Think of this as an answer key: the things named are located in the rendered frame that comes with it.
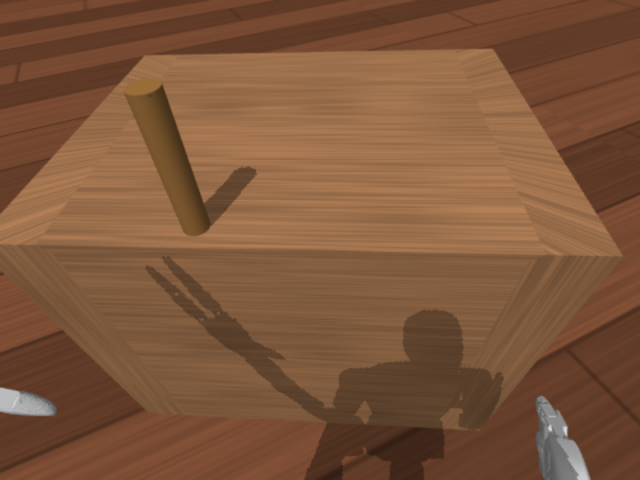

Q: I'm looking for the can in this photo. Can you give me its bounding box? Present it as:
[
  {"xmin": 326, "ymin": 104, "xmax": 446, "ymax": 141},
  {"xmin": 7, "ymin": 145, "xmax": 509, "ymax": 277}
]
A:
[{"xmin": 123, "ymin": 78, "xmax": 210, "ymax": 236}]

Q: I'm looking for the left robot hand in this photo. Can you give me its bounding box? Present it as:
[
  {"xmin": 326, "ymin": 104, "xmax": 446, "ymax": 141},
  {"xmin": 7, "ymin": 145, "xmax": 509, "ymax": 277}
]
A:
[{"xmin": 0, "ymin": 387, "xmax": 57, "ymax": 416}]

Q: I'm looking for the right robot hand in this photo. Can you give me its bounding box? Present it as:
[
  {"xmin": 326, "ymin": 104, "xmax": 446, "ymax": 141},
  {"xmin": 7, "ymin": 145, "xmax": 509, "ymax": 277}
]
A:
[{"xmin": 536, "ymin": 396, "xmax": 591, "ymax": 480}]

